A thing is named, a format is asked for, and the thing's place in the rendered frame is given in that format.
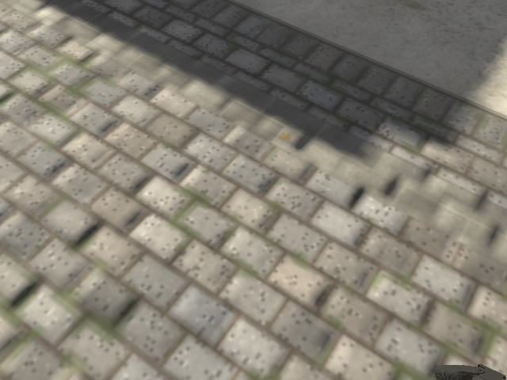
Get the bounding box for robot right hand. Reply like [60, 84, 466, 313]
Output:
[434, 364, 506, 380]

